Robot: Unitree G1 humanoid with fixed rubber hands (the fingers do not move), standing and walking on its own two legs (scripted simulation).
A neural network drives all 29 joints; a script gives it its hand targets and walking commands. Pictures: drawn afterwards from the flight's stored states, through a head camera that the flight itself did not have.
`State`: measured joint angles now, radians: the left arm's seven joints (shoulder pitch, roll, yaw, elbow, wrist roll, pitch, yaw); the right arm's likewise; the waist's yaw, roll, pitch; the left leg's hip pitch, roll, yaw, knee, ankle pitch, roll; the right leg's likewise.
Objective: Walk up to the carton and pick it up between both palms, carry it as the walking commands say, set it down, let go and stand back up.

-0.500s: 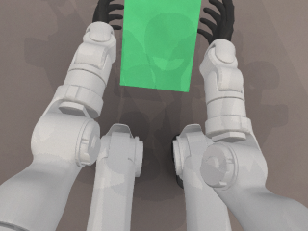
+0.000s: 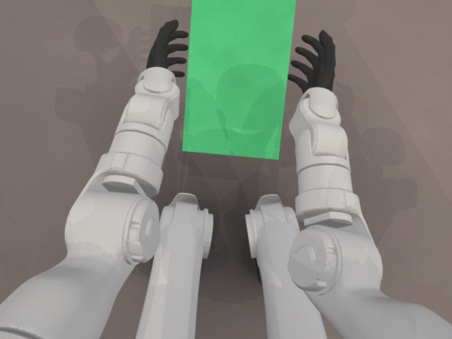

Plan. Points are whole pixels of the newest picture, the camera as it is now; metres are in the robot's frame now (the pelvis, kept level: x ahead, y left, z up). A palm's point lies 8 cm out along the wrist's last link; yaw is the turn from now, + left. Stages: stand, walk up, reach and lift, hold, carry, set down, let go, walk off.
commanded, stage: reach and lift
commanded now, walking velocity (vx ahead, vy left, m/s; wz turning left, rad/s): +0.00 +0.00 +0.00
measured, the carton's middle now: (238, 83) +0.53 -0.01 -0.19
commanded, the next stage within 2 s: none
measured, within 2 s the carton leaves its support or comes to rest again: neither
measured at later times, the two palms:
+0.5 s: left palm (152, 64) +0.50 +0.12 -0.03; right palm (339, 83) +0.48 -0.12 -0.01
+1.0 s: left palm (137, 54) +0.47 +0.12 +0.05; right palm (375, 78) +0.46 -0.12 +0.06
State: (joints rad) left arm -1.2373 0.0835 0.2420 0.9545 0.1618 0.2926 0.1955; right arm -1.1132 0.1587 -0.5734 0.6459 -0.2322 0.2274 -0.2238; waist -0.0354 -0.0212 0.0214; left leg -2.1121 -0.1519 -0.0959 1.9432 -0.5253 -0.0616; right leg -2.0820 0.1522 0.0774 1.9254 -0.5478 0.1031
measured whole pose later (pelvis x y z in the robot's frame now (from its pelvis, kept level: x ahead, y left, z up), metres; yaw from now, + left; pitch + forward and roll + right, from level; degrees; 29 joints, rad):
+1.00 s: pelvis +0.02 +0.00 +0.11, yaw +1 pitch +35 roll -2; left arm -0.96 -0.02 0.28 0.89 0.20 0.27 0.21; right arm -0.87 0.22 -0.54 0.66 -0.26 0.19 -0.24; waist -0.04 -0.01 -0.11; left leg -1.69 -0.15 -0.13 1.59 -0.50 -0.05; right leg -1.67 0.16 0.12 1.58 -0.52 0.08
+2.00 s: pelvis +0.06 -0.01 +0.25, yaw +1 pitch +22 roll +0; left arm -0.64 -0.13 0.29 0.79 0.26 0.21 0.17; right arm -0.57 0.26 -0.45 0.64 -0.26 0.14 -0.21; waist -0.03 -0.02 -0.10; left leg -1.03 -0.11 -0.16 1.02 -0.37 -0.03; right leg -1.03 0.13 0.17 1.02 -0.38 0.04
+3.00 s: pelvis +0.09 +0.00 +0.33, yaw +1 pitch +2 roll +0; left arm -0.42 -0.20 0.25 0.58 0.29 0.51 0.13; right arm -0.45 0.22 -0.36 0.56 -0.30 0.46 -0.13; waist -0.04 -0.02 -0.06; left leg -0.31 -0.08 -0.16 0.51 -0.22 0.00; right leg -0.30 0.06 0.18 0.50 -0.23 0.02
